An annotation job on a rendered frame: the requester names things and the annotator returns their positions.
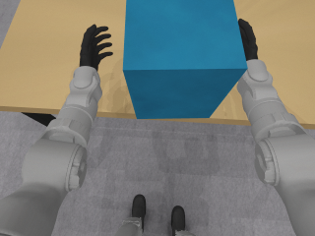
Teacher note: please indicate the right robot upper arm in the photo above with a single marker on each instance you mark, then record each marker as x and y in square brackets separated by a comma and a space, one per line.
[288, 164]

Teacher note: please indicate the carton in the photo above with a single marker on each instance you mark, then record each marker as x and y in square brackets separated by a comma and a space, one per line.
[181, 58]

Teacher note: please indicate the right robot forearm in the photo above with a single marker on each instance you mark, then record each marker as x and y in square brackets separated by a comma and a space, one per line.
[262, 105]

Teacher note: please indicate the left robot upper arm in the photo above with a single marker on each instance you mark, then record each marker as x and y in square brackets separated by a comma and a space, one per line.
[52, 169]

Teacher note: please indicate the left robot forearm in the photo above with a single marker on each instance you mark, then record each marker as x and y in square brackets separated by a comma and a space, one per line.
[77, 115]

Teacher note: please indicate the robot foot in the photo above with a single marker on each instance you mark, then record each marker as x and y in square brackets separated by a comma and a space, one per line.
[177, 219]
[139, 208]

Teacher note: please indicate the robot right hand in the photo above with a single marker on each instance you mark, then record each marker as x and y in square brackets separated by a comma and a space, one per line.
[248, 40]

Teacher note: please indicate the table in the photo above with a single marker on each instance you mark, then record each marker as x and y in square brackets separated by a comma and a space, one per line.
[42, 47]

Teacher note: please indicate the robot right foot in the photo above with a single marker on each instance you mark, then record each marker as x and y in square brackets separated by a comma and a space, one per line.
[177, 219]

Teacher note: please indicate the robot left foot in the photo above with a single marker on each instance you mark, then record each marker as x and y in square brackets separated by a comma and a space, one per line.
[139, 208]

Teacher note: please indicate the robot left hand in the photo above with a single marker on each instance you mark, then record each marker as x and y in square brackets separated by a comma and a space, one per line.
[89, 49]

